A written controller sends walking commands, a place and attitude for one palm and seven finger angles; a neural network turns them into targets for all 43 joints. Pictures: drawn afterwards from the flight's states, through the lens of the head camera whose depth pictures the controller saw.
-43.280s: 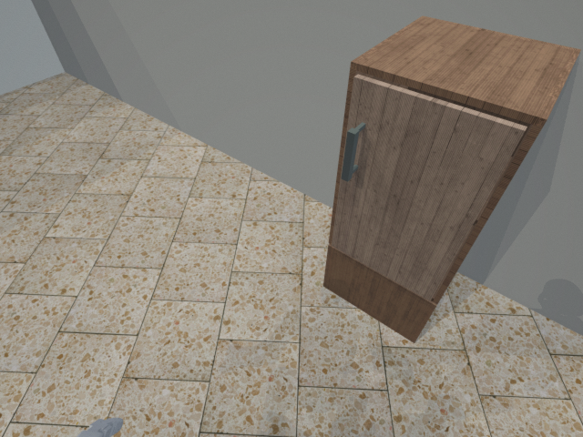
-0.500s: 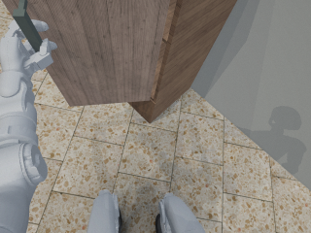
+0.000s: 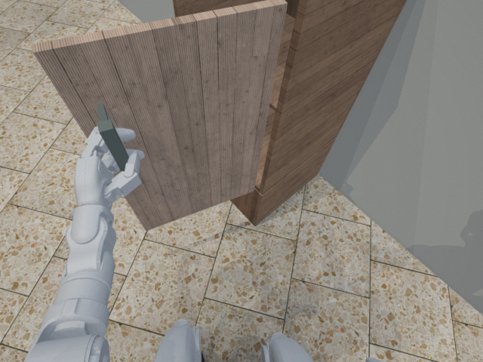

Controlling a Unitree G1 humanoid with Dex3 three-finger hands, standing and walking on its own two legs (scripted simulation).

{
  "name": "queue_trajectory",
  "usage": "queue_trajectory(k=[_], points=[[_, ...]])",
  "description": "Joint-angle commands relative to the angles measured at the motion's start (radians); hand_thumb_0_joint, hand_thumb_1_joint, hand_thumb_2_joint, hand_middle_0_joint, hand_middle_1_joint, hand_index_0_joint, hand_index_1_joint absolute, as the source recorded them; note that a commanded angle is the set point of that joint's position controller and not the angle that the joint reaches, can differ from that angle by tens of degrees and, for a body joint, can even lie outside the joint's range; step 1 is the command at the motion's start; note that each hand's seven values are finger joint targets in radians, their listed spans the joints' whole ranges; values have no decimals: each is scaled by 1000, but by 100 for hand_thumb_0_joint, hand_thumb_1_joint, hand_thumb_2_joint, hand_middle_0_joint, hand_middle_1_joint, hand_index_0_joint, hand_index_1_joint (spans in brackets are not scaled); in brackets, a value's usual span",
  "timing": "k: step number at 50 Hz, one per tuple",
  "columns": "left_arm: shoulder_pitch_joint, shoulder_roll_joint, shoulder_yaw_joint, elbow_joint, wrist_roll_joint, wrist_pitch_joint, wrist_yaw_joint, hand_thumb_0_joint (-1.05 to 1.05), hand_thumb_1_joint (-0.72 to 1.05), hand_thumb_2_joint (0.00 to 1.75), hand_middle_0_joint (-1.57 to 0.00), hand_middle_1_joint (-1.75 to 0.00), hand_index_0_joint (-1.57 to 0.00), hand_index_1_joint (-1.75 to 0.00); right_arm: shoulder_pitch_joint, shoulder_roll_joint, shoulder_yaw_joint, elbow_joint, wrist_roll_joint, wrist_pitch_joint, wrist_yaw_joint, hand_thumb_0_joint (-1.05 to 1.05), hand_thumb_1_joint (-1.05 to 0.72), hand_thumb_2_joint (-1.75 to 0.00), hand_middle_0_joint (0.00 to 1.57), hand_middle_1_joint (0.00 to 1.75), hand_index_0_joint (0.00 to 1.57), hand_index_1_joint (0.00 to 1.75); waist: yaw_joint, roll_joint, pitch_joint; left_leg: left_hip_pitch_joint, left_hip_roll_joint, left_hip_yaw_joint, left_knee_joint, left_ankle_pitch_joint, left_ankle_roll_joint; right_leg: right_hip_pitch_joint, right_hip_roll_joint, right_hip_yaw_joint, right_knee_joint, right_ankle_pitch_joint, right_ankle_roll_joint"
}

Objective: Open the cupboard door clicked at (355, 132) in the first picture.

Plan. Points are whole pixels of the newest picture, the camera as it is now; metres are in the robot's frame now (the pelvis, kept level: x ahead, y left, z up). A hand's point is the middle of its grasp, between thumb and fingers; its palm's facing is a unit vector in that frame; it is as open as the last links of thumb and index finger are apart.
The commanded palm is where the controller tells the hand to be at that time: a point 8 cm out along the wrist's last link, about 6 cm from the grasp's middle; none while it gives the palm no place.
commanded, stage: pull the door open along its arc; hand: left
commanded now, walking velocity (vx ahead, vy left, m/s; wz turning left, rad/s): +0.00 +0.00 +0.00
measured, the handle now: (117, 145) +0.47 +0.21 +0.05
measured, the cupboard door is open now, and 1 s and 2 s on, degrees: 73 100 100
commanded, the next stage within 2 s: open thumb and fingers to let go in 0.40 s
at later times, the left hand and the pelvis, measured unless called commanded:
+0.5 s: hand (200, 230) +0.31 +0.06 +0.05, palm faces +0.44 -0.90 +0.00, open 6.5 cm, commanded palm +0.27 +0.10 +0.04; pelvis +0.00 -0.05 +0.01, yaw +5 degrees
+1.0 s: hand (198, 230) +0.32 +0.06 +0.04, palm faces +0.40 -0.91 +0.00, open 12.2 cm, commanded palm +0.27 +0.11 +0.04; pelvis +0.00 -0.05 +0.00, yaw +5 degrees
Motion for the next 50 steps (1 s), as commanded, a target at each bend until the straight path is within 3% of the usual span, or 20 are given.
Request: queue_trajectory(k=[1,5,6,7,10,11,16,21,24,25,26,30,33,36,37,39,41,45,47,50], points=[[68,44,41,-326,-12,-64,250,0,90,90,-40,-135,-40,-135,28,-124,-50,-122,-24,-46,15,0,-90,-90,20,30,20,30,106,-19,-355,418,-64,-16,-123,448,7,162,18,-44,-124,546,-2],[200,-68,-54,-444,90,-76,429,0,90,90,-40,-135,-40,-135,-27,-96,-45,-144,-47,-40,32,0,-90,-90,20,30,20,30,120,-28,-324,403,-69,-4,-134,419,3,195,1,-38,-118,546,-4],[224,-56,-44,-469,116,-81,472,0,90,90,-40,-135,-40,-135,-36,-95,-48,-152,-54,-39,31,0,-90,-90,20,30,20,30,126,-41,-321,393,-70,-6,-130,410,4,207,1,-31,-117,543,-5],[269,-104,-86,-475,141,-81,507,0,90,90,-40,-135,-40,-135,-56,-83,-45,-157,-57,-36,35,0,-90,-90,20,30,20,30,132,-38,-310,391,-72,-5,-137,393,2,210,-4,-32,-118,528,-7],[366,-147,-136,-513,210,-73,602,0,90,90,-40,-135,-40,-135,-100,-67,-41,-173,-67,-31,37,0,-90,-90,20,30,20,30,140,-68,-286,366,-80,1,-136,341,4,226,-13,-18,-135,502,-7],[412,-139,-137,-509,226,-69,614,0,90,90,-40,-135,-40,-135,-101,-65,-40,-174,-70,-31,33,0,-90,-90,20,30,20,30,139,-120,-269,350,-79,-3,-137,326,6,240,-11,-13,-146,499,-6],[481,-200,-222,-583,237,-61,615,0,90,90,-40,-135,-40,-135,-141,-39,-29,-182,-73,-35,7,0,-90,-90,20,30,20,30,132,-122,-240,350,-88,1,-144,286,3,290,-36,31,-194,547,7],[315,-269,-311,-543,263,-67,629,0,90,90,-40,-135,-40,-135,-166,-23,-19,-145,-85,-60,-13,0,-90,-90,20,30,20,30,70,-141,-174,299,-91,-22,-108,214,4,242,-76,90,-226,548,36],[221,-330,-386,-516,285,-82,625,0,90,90,-40,-135,-40,-135,-172,-28,-25,-124,-93,-79,-12,0,-90,-90,20,30,20,30,44,-126,-205,288,-93,-30,-84,202,6,224,-94,103,-217,569,41],[149,-364,-424,-501,292,-87,626,0,90,90,-40,-135,-40,-135,-172,-31,-25,-112,-95,-84,-11,0,-90,-90,20,30,20,30,22,-121,-202,288,-91,-34,-73,201,9,201,-96,104,-215,568,41],[131,-352,-417,-494,297,-94,624,0,83,87,-40,-134,-40,-134,-158,-33,-30,-103,-96,-90,-13,0,-90,-90,20,30,20,30,16,-155,-213,282,-89,-38,-65,201,10,204,-99,113,-216,574,46],[156,-299,-369,-492,271,-102,607,0,55,75,-38,-131,-38,-131,-158,-37,-41,-100,-91,-87,-20,0,-90,-90,20,30,20,30,55,-142,-316,266,-98,-32,-65,222,7,291,-117,138,-207,655,50],[187,-295,-360,-493,245,-97,587,0,34,66,-36,-129,-36,-129,-148,-37,-43,-98,-86,-84,-25,0,-90,-90,20,30,20,30,61,-187,-333,240,-102,-31,-63,239,6,362,-131,162,-211,767,65],[202,-294,-356,-526,220,-101,571,0,13,57,-35,-127,-35,-127,-140,-42,-46,-98,-80,-86,-26,0,-90,-90,20,30,20,30,68,-189,-345,264,-101,-34,-74,263,6,376,-125,145,-204,804,62],[182,-307,-367,-523,210,-103,569,0,6,54,-34,-126,-34,-126,-147,-41,-45,-94,-80,-88,-26,0,-90,-90,20,30,20,30,59,-183,-326,261,-102,-31,-70,254,8,362,-127,146,-209,806,65],[164,-297,-360,-507,211,-112,568,0,-8,48,-33,-124,-33,-124,-144,-45,-45,-84,-79,-89,-26,0,-90,-90,20,30,20,30,53,-174,-292,259,-100,-36,-75,231,8,323,-119,133,-211,724,59],[163,-288,-350,-478,219,-122,571,0,-22,42,-32,-123,-32,-123,-145,-50,-47,-79,-82,-92,-27,0,-90,-90,20,30,20,30,48,-209,-264,246,-99,-42,-68,217,11,295,-117,134,-216,688,60],[161,-288,-346,-461,235,-141,582,0,-50,30,-30,-120,-30,-120,-155,-50,-50,-83,-84,-93,-21,0,-90,-90,20,30,20,30,62,-156,-282,272,-100,-37,-75,214,12,256,-103,108,-201,607,43],[147,-292,-351,-465,242,-142,591,0,-50,30,-30,-120,-30,-120,-158,-47,-49,-86,-84,-90,-21,0,-90,-90,20,30,20,30,63,-137,-280,281,-99,-34,-79,218,13,247,-98,99,-199,580,38],[150,-316,-367,-476,245,-134,606,0,-50,30,-27,-105,-27,-105,-162,-46,-48,-96,-83,-90,-19,0,-90,-90,20,30,20,30,69,-121,-297,319,-98,-27,-89,231,13,230,-83,70,-193,553,28]])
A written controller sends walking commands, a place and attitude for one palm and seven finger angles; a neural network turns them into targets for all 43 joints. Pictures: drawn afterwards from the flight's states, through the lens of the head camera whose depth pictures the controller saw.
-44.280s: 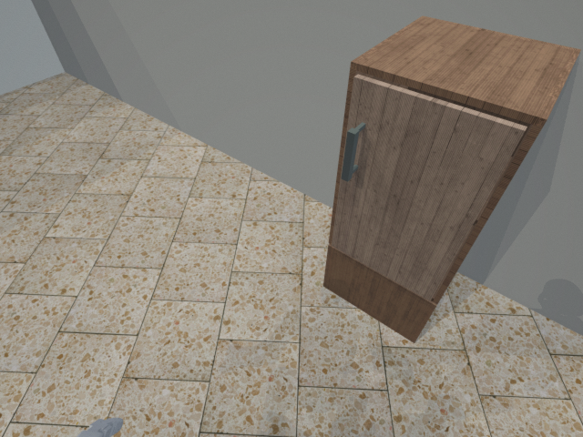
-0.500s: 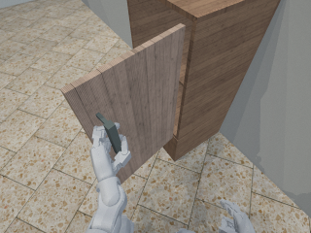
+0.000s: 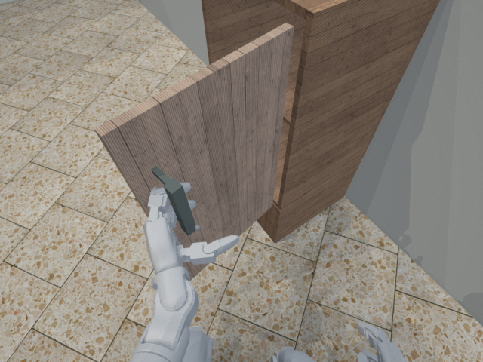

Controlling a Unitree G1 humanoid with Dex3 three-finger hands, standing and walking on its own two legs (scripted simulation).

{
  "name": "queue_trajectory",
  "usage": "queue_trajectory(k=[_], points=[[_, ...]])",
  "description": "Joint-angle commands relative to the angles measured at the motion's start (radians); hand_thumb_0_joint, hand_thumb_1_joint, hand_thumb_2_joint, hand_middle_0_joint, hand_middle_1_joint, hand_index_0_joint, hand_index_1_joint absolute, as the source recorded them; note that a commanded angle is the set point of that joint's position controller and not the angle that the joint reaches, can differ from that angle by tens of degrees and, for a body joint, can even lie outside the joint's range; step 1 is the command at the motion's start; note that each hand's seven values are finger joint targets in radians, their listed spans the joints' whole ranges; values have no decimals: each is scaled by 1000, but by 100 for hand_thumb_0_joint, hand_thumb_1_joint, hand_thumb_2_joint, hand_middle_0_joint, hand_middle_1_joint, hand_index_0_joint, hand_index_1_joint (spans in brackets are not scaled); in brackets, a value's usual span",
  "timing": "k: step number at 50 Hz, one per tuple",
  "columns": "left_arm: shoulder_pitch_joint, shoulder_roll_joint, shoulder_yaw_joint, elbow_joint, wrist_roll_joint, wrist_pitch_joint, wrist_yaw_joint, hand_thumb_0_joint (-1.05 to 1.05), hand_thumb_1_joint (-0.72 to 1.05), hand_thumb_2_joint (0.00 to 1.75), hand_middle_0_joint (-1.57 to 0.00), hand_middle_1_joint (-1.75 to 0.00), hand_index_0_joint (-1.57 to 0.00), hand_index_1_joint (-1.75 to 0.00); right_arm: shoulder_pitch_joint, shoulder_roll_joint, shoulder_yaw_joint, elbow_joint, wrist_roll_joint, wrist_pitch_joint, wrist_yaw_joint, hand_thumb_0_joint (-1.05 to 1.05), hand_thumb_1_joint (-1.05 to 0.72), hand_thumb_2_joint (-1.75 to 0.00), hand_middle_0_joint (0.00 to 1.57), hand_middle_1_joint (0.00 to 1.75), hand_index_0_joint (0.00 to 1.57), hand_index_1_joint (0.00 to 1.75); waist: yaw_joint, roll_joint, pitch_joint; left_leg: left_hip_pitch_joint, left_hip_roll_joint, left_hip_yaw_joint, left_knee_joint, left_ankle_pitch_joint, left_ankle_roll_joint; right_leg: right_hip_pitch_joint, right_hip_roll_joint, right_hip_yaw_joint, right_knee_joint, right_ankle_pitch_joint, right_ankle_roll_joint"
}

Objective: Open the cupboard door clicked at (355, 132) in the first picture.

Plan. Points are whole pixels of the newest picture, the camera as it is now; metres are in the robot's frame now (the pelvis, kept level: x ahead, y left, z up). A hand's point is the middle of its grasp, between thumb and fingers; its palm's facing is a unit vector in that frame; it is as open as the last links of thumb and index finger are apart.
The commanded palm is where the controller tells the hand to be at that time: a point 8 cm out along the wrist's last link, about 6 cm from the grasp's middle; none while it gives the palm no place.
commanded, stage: open thumb and fingers to let go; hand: left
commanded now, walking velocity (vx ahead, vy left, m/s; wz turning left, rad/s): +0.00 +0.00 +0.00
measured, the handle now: (175, 202) +0.37 +0.12 +0.05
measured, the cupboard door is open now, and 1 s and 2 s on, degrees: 100 100 100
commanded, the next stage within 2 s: slide the hand sideways off the handle in 0.32 s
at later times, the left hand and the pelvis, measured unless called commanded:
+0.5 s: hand (196, 237) +0.31 +0.08 +0.03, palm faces +0.15 -0.99 -0.04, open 15.7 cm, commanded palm +0.28 +0.13 +0.04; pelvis -0.02 +0.04 +0.00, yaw -1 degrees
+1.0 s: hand (176, 272) +0.26 +0.11 +0.04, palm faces -0.10 -0.99 +0.00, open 16.5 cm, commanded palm +0.23 +0.16 +0.04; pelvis -0.02 +0.05 -0.01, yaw -2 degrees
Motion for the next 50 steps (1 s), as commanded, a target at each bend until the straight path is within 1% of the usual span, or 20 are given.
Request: queue_trajectory(k=[1,4,6,13,15,21,22,23,24,26,27,29,31,33,35,36,38,40,44,50], points=[[-183,2,1,-209,18,-56,21,0,-50,30,-27,-100,-27,-100,-25,-85,-25,-145,-2,-40,-2,0,-90,-90,20,30,20,30,-2,-124,-296,226,-45,29,-47,202,71,152,-45,108,-238,580,86],[-229,-28,-31,-232,32,-48,43,0,-50,30,-24,-85,-24,-85,-36,-82,-23,-148,-1,-42,1,0,-90,-90,20,30,20,30,-6,-79,-296,262,-43,33,-56,200,72,109,-28,77,-231,502,70],[-207,-42,-39,-206,47,-32,52,0,-50,30,-22,-75,-22,-75,-34,-83,-21,-152,-6,-44,-1,0,-90,-90,20,30,20,30,-10,-112,-285,261,-38,29,-56,207,73,92,-18,62,-227,482,66],[-271,-85,-74,-208,85,-8,90,0,-50,30,-17,-40,-17,-40,-55,-77,-15,-156,-10,-48,3,0,-90,-90,20,30,20,30,-15,-61,-270,287,-32,18,-74,165,69,29,0,28,-220,340,46],[-273,-71,-57,-196,87,1,101,0,-50,30,-15,-30,-15,-30,-63,-74,-12,-156,-10,-47,1,0,-90,-90,20,30,20,30,-5,-60,-261,278,-31,16,-82,152,65,32,2,26,-220,317,43],[-339,-92,-51,-176,94,36,138,0,-50,30,-15,-30,-15,-30,-79,-66,-3,-148,-16,-47,-2,0,-90,-90,20,30,20,30,-8,-38,-266,283,-29,4,-93,122,59,8,8,9,-207,271,37],[-279,26,-266,-179,211,2,-79,0,-50,30,-15,-30,-15,-30,-4,-114,-11,-135,-2,-29,5,0,-90,-90,20,30,20,30,-107,-92,-230,299,-29,3,-67,117,78,-42,-2,39,-214,311,45],[-344,78,-203,-236,166,-44,-195,0,-50,30,-15,-30,-15,-30,-4,-103,-17,-164,6,-24,1,0,-90,-90,20,30,20,30,-77,-73,-266,293,-32,2,-57,127,84,-22,-10,43,-209,335,37],[-368,126,-180,-259,150,-75,-265,0,-50,30,-15,-30,-15,-30,-7,-108,-19,-170,9,-23,-7,0,-90,-90,20,30,20,30,-61,-47,-313,315,-36,2,-56,133,84,-6,-9,55,-200,350,33],[-356,101,-225,-300,90,-89,-395,0,-50,30,-15,-30,-15,-30,-5,-114,-17,-193,32,-28,-11,0,-90,-90,20,30,20,30,-66,19,-336,385,-33,-8,-64,127,79,-40,-5,49,-196,313,29],[-354,66,-227,-303,25,-84,-439,0,-50,30,-15,-30,-15,-30,-10,-108,-11,-202,46,-34,-12,0,-90,-90,20,30,20,30,-61,48,-312,407,-32,-12,-79,110,76,-50,-2,40,-211,288,29],[-295,-6,-218,-287,-108,-41,-477,0,-50,30,-15,-30,-15,-30,-26,-112,-3,-218,70,-44,-16,0,-90,-90,20,30,20,30,-52,39,-264,429,-25,-26,-121,53,66,-51,10,18,-234,230,30],[-228,-37,-187,-271,-189,9,-471,0,-50,30,-15,-30,-15,-30,-37,-119,3,-234,82,-51,-16,0,-90,-90,20,30,20,30,-35,-10,-228,406,-24,-35,-155,16,64,-20,16,2,-248,210,32],[-195,-12,-145,-259,-194,25,-437,0,-50,30,-15,-30,-15,-30,-28,-127,0,-236,80,-50,-16,0,-90,-90,20,30,20,30,-30,-90,-196,363,-22,-37,-157,22,66,-12,15,-5,-243,215,40],[-161,31,-120,-263,-143,10,-399,0,-50,30,-15,-30,-15,-30,-17,-130,-5,-240,67,-48,-7,0,-90,-90,20,30,20,30,-23,-113,-184,320,-24,-27,-135,44,71,-25,10,-1,-219,222,42],[-123,68,-107,-279,-105,-7,-384,0,-50,30,-15,-30,-15,-30,-19,-132,-7,-248,60,-48,0,0,-90,-90,20,30,20,30,-3,-96,-199,312,-25,-23,-121,72,70,-26,7,4,-197,235,37],[-80,68,-135,-320,-32,-39,-363,0,-50,30,-15,-30,-15,-30,-11,-122,-12,-258,50,-43,20,0,-90,-90,20,30,20,30,3,-44,-213,319,-24,-22,-103,101,67,-57,4,3,-161,248,31],[-49,69,-150,-358,-1,-51,-355,0,-50,30,-15,-30,-15,-30,-19,-120,-14,-273,47,-36,33,0,-90,-90,20,30,20,30,4,-11,-219,314,-25,-18,-92,84,67,-74,2,6,-151,234,28],[50,107,-120,-425,-30,-33,-378,0,-50,30,-15,-30,-15,-30,-33,-122,-13,-308,53,-22,28,0,-90,-90,20,30,20,30,23,-15,-236,314,-27,-8,-103,68,66,-28,8,16,-170,228,26],[144,133,-100,-571,-97,-6,-418,0,-50,30,-15,-30,-15,-30,-39,-113,-4,-328,66,-26,1,0,-90,-90,20,30,20,30,10,-42,-227,310,-26,-2,-96,98,73,19,13,22,-190,268,36]])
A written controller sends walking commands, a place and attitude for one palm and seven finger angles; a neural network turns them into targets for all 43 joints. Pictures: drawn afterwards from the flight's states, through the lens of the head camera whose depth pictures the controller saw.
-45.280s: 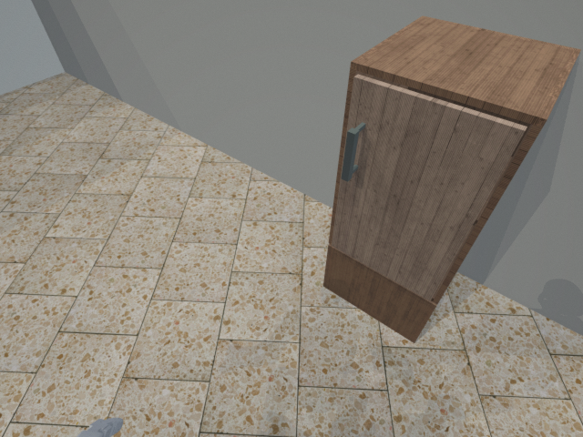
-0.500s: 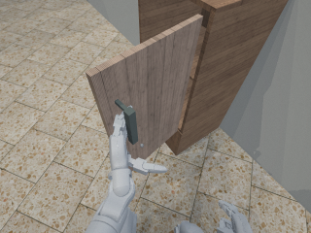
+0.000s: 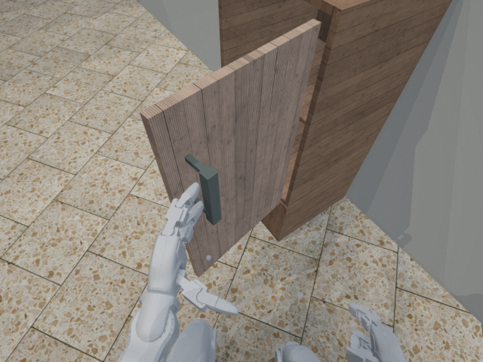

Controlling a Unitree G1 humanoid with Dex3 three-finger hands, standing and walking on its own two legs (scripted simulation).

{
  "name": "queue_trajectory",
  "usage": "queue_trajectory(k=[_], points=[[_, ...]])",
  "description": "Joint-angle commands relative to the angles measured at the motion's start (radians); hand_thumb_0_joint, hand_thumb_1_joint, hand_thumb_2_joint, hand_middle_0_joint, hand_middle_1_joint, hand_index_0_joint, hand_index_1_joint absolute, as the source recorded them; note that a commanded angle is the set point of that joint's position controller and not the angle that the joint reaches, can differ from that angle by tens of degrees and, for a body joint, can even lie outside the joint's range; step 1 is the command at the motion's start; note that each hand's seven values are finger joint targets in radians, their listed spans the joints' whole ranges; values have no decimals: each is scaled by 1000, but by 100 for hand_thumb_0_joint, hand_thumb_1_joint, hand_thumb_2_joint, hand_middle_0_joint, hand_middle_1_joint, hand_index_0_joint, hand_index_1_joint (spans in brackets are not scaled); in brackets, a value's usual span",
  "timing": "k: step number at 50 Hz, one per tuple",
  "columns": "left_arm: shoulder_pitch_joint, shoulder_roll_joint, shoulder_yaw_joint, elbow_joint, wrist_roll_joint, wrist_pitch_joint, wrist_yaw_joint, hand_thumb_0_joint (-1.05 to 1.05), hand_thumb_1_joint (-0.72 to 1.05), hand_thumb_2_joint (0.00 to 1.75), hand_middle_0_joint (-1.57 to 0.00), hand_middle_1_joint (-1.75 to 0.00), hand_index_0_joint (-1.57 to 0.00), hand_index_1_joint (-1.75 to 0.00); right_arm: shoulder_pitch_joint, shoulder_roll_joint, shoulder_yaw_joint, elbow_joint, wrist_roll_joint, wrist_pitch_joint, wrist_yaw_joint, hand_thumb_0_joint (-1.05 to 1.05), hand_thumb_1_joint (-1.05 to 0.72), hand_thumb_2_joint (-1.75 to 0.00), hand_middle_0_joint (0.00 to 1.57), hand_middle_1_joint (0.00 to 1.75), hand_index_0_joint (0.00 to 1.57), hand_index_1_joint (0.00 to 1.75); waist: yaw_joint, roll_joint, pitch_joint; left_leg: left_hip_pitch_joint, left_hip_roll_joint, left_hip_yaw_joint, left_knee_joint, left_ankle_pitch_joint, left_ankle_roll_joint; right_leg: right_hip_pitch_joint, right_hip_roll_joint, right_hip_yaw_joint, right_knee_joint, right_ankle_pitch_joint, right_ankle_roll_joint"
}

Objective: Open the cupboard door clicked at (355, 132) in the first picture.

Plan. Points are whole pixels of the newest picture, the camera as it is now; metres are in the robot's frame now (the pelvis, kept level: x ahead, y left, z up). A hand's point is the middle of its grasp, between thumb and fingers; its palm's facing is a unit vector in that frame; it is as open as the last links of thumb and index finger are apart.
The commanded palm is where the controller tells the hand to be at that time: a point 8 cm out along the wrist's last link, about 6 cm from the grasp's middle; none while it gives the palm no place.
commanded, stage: slide the hand sideways off the handle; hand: left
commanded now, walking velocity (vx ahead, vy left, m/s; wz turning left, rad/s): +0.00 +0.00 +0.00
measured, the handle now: (203, 191) +0.38 +0.09 +0.06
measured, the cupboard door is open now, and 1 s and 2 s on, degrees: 100 100 100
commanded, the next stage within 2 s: draw the hand back to the body in 0.62 s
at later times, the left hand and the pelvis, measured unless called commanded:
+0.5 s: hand (176, 286) +0.23 +0.11 +0.05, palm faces -0.01 -1.00 -0.02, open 16.3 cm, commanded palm +0.20 +0.17 +0.04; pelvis +0.01 -0.02 -0.01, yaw +1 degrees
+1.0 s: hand (137, 286) +0.21 +0.14 +0.10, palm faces +0.00 -1.00 -0.06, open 16.3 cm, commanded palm +0.18 +0.20 +0.10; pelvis +0.01 -0.01 +0.01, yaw +1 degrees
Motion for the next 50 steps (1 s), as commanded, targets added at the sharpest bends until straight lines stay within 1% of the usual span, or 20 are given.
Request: queue_trajectory(k=[1,3,6,7,12,18,22,24,29,30,32,33,35,36,37,41,42,45,46,50], points=[[-65,12,18,-307,-39,-69,-31,0,-50,30,-15,-30,-15,-30,-59,-116,-36,-176,5,-61,-25,0,-90,-90,20,30,20,30,-8,-61,-235,317,-23,-37,-177,119,14,23,21,-10,-223,250,-29],[-78,16,18,-319,-42,-86,-43,0,-50,30,-15,-30,-15,-30,-61,-113,-35,-166,3,-72,-32,0,-90,-90,20,30,20,30,-23,-59,-219,301,-25,-38,-158,108,17,-5,19,-8,-218,244,-23],[-33,30,29,-307,-44,-104,-70,0,-50,30,-15,-30,-15,-30,-57,-113,-35,-161,3,-87,-39,0,-90,-90,20,30,20,30,-27,-54,-200,283,-27,-40,-139,108,17,-22,20,-5,-208,244,-24],[-5,41,44,-311,-49,-109,-82,0,-50,30,-15,-30,-15,-30,-57,-110,-35,-162,1,-91,-38,0,-90,-90,20,30,20,30,-14,-43,-213,279,-29,-37,-135,117,15,-15,18,-5,-200,256,-25],[117,90,99,-352,-79,-89,-136,0,-50,30,-15,-30,-15,-30,-52,-111,-39,-179,6,-95,-43,0,-90,-90,20,30,20,30,10,-24,-260,287,-32,-25,-124,177,16,32,18,6,-192,336,-24],[214,120,146,-427,-116,-75,-160,0,-50,30,-15,-30,-15,-30,-53,-105,-40,-196,10,-103,-54,0,-90,-90,20,30,20,30,7,-33,-241,260,-33,-20,-111,186,16,51,18,13,-194,372,-15],[235,145,184,-405,-134,-91,-187,0,-50,30,-15,-30,-15,-30,-51,-109,-41,-184,8,-115,-66,0,-90,-90,20,30,20,30,-7,-66,-201,199,-33,-21,-79,151,15,33,12,37,-201,359,-4],[227,149,188,-421,-144,-102,-208,0,-50,30,-15,-30,-15,-30,-51,-112,-43,-182,9,-123,-70,0,-90,-90,20,30,20,30,-10,-43,-205,192,-34,-19,-70,140,16,17,11,40,-196,334,-5],[288,187,242,-441,-184,-110,-255,0,-50,30,-15,-30,-15,-30,-52,-114,-51,-179,15,-137,-82,0,-90,-90,20,30,20,30,6,-38,-233,183,-32,-18,-60,143,14,32,9,59,-195,339,0],[272,171,217,-463,-188,-108,-262,0,-50,30,-15,-30,-15,-30,-55,-114,-48,-183,16,-142,-83,0,-90,-90,20,30,20,30,-1,-18,-227,182,-34,-19,-60,136,16,23,9,56,-195,323,-1],[243,181,219,-481,-193,-106,-264,0,-50,30,-15,-30,-15,-30,-54,-116,-47,-179,15,-151,-87,0,-90,-90,20,30,20,30,-3,-6,-237,182,-34,-22,-51,132,17,10,8,61,-191,303,-2],[268,178,228,-460,-194,-102,-262,0,-50,30,-15,-30,-15,-30,-49,-113,-49,-176,17,-152,-89,0,-90,-90,20,30,20,30,-4,-31,-222,177,-31,-23,-53,126,16,6,11,56,-195,296,-1],[257,170,216,-461,-194,-96,-260,0,-50,30,-15,-30,-15,-30,-46,-117,-49,-175,16,-158,-91,0,-90,-90,20,30,20,30,-7,-27,-220,178,-31,-27,-51,121,17,-11,12,50,-190,281,-2],[271,180,231,-443,-193,-87,-258,0,-50,30,-15,-30,-15,-30,-49,-118,-51,-171,16,-158,-91,0,-90,-90,20,30,20,30,-4,-49,-219,165,-29,-29,-49,123,17,-1,13,53,-190,283,-1],[286,206,260,-481,-196,-84,-255,0,-50,30,-15,-30,-15,-30,-49,-118,-54,-181,19,-156,-92,0,-90,-90,20,30,20,30,13,-37,-242,180,-30,-25,-63,128,17,21,12,54,-197,283,-2],[320,275,318,-600,-201,-38,-236,0,-50,30,-15,-30,-15,-30,-46,-114,-52,-204,32,-147,-100,0,-90,-90,20,30,20,30,36,9,-272,274,-32,-19,-137,163,21,94,26,34,-231,293,-11],[335,248,289,-618,-200,-24,-235,0,-50,30,-15,-30,-15,-30,-48,-109,-47,-213,37,-145,-101,0,-90,-90,20,30,20,30,29,23,-250,295,-35,-14,-155,160,22,92,27,24,-245,293,-9],[349,230,284,-608,-214,15,-233,0,-50,30,-15,-30,-15,-30,-41,-110,-40,-212,45,-143,-105,0,-90,-90,20,30,20,30,11,16,-179,326,-33,-22,-199,130,21,87,35,3,-290,263,-4],[353,226,288,-582,-221,32,-236,0,-50,30,-15,-30,-15,-30,-41,-113,-39,-210,46,-142,-109,0,-90,-90,20,30,20,30,2,-22,-157,319,-32,-26,-206,119,22,100,35,4,-309,249,-2],[341,235,297,-544,-234,69,-266,0,-50,30,-15,-30,-15,-30,-34,-127,-30,-210,49,-150,-116,0,-90,-90,20,30,20,30,-11,-44,-78,329,-32,-34,-250,64,21,96,33,-5,-359,176,2]])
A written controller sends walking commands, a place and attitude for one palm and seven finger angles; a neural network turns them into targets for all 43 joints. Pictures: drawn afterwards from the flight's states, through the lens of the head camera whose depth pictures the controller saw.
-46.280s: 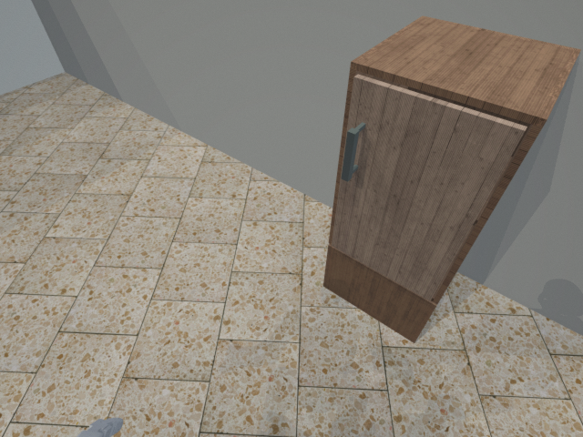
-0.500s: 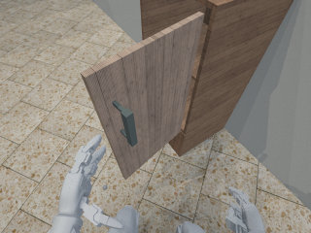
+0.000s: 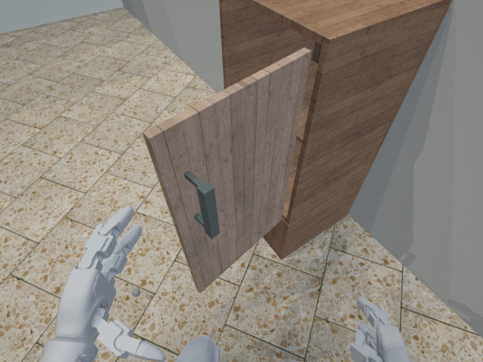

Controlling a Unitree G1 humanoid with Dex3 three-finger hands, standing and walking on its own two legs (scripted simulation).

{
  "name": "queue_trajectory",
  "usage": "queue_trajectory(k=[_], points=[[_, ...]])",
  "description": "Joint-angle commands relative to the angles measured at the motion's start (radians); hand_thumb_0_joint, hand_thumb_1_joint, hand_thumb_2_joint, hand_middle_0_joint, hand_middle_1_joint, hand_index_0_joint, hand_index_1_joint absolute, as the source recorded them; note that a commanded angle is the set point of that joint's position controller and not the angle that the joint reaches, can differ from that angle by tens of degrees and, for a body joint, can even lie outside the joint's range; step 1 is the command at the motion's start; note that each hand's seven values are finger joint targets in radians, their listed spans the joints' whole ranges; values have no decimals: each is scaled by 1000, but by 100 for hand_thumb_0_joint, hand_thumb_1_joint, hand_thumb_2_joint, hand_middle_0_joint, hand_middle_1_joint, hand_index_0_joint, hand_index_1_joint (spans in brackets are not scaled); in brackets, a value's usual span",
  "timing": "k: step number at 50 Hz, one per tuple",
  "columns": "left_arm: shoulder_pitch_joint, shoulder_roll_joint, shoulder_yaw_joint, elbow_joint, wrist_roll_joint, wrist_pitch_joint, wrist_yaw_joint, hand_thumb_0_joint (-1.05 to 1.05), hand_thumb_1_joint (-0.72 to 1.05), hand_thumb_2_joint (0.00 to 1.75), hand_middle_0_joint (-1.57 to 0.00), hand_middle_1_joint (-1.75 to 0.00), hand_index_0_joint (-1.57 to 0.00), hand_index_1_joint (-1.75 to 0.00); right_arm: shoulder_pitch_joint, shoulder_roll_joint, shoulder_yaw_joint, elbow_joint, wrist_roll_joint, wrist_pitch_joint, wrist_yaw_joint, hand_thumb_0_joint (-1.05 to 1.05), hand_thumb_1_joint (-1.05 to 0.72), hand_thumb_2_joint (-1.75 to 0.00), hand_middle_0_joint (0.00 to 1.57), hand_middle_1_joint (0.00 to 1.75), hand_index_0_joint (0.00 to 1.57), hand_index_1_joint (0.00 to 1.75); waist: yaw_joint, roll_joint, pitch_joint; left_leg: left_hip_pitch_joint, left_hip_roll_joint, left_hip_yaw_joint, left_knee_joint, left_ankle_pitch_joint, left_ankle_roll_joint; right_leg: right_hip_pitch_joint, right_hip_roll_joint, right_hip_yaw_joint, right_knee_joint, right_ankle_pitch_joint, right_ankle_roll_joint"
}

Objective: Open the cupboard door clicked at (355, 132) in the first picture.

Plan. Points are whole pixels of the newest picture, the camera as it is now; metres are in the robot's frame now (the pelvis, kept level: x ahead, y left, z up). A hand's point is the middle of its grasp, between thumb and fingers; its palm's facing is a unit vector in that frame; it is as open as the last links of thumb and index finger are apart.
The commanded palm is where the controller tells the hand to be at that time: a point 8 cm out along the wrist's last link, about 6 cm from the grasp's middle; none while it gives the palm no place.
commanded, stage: draw the hand back to the body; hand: left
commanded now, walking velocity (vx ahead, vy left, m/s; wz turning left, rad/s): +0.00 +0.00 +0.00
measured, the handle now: (202, 205) +0.38 +0.09 +0.04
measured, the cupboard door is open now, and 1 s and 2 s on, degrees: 100 100 100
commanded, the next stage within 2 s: step back with the hand held close in 1.30 s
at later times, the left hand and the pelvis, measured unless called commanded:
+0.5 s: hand (63, 270) +0.21 +0.22 +0.15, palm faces +0.24 -0.91 -0.35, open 14.1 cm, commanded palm +0.17 +0.27 +0.18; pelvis +0.02 +0.02 +0.06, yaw +0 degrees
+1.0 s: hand out of the picture +0.24 +0.28 +0.25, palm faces +0.48 -0.78 -0.40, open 8.3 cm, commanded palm +0.19 +0.31 +0.26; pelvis +0.05 +0.01 +0.09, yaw -1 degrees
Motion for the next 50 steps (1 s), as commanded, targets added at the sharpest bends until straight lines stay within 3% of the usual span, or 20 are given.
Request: queue_trajectory(k=[1,6,8,11,12,13,14,15,21,24,28,33,35,39,44,46,47,50], points=[[-29,95,67,-158,-34,-18,-34,0,-50,30,-15,-30,-15,-30,-78,-134,-41,-177,2,-66,-16,0,-90,-90,20,30,20,30,-17,-76,-44,233,-45,4,-201,53,44,-1,13,40,-298,144,20],[-54,173,144,-265,-62,-29,-55,0,-50,30,-15,-30,-15,-30,-76,-133,-33,-184,6,-90,-23,0,-90,-90,20,30,20,30,9,-13,-87,315,-45,5,-245,98,45,65,14,35,-318,189,12],[-27,173,159,-298,-76,-30,-61,0,-43,33,-15,-30,-15,-30,-73,-125,-30,-183,10,-101,-21,0,-90,-90,20,30,20,30,18,36,-101,360,-45,5,-266,136,42,81,18,18,-313,244,9],[-25,175,169,-298,-87,-8,-70,0,-32,37,-16,-30,-16,-30,-79,-128,-27,-175,17,-112,-18,0,-90,-90,20,30,20,30,14,41,-72,382,-42,-3,-293,139,41,99,23,7,-330,256,9],[-2,291,174,-347,67,61,62,0,-29,39,-16,-30,-16,-30,-95,-123,-20,-193,9,-92,-47,0,-90,-90,20,30,20,30,68,52,-87,420,-37,20,-350,131,43,115,-12,75,-410,255,-5],[39,206,134,-341,82,110,126,0,-26,40,-16,-30,-16,-30,-83,-105,-11,-197,7,-83,-59,0,-90,-90,20,30,20,30,36,39,-28,437,-35,25,-369,116,44,110,-18,62,-439,236,-2],[65,169,115,-324,90,143,153,0,-22,42,-16,-30,-16,-30,-84,-106,-12,-190,9,-75,-63,0,-90,-90,20,30,20,30,29,10,13,438,-31,21,-379,93,43,98,-19,54,-458,208,3],[66,159,100,-322,112,167,178,0,-18,43,-16,-30,-16,-30,-79,-107,-10,-185,8,-67,-64,0,-90,-90,20,30,20,30,25,23,37,451,-28,21,-392,84,44,109,-18,48,-467,201,5],[-12,248,179,-330,164,220,272,0,2,52,-17,-30,-17,-30,-104,-125,-1,-154,-6,-69,-82,0,-90,-90,20,30,20,30,29,-71,50,545,-25,25,-475,128,53,232,-25,38,-555,238,9],[-59,260,203,-362,173,221,288,0,13,57,-17,-30,-17,-30,-112,-125,6,-137,-8,-84,-86,0,-90,-90,20,30,20,30,36,-42,37,614,-27,25,-516,162,53,276,-26,35,-578,276,8],[-44,255,217,-385,177,226,296,0,27,63,-18,-30,-18,-30,-121,-123,12,-105,-10,-108,-76,0,-90,-90,20,30,20,30,45,45,42,681,-25,21,-569,247,45,352,-28,28,-598,361,3],[-21,271,273,-373,169,229,289,0,44,70,-18,-30,-18,-30,-137,-130,1,-74,-14,-120,-62,0,-90,-90,20,30,20,30,55,-40,63,728,-19,31,-617,355,44,438,-24,21,-642,467,9],[-34,280,297,-381,167,227,286,0,51,74,-19,-30,-19,-30,-140,-131,0,-63,-15,-120,-57,0,-90,-90,20,30,20,30,57,-12,69,753,-18,34,-634,396,41,461,-24,22,-657,495,9],[-69,308,357,-372,158,226,282,0,65,80,-19,-30,-19,-30,-157,-130,-7,-48,-17,-116,-53,0,-90,-90,20,30,20,30,63,-32,84,785,-18,47,-663,429,42,500,-22,27,-693,539,11],[-144,339,410,-394,153,215,283,0,83,87,-20,-30,-20,-30,-169,-129,-10,-27,-19,-118,-48,0,-90,-90,20,30,20,30,65,37,88,825,-21,55,-690,441,37,532,-23,32,-728,549,10],[-165,361,435,-394,153,209,286,0,90,90,-20,-30,-20,-30,-174,-132,-12,-17,-20,-122,-47,0,-90,-90,20,30,20,30,69,36,89,837,-21,58,-696,456,37,550,-23,32,-741,564,7],[-131,314,405,-358,151,210,280,0,90,90,-20,-30,-20,-30,-172,-129,-13,-12,-22,-124,-44,0,-90,-90,20,30,20,30,64,34,104,839,-20,61,-700,462,37,546,-23,29,-738,568,11],[-100,278,371,-320,145,218,267,0,90,90,-20,-30,-20,-30,-172,-136,-23,-12,-23,-113,-35,0,-90,-90,20,30,20,30,63,-32,109,853,-17,64,-712,479,42,548,-20,29,-752,587,18]])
